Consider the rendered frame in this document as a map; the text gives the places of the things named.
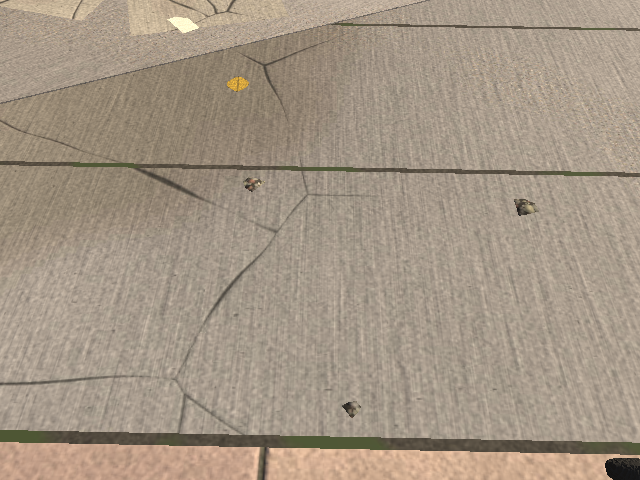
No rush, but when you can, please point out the robot right hand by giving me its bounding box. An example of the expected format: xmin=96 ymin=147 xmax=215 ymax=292
xmin=605 ymin=458 xmax=640 ymax=480

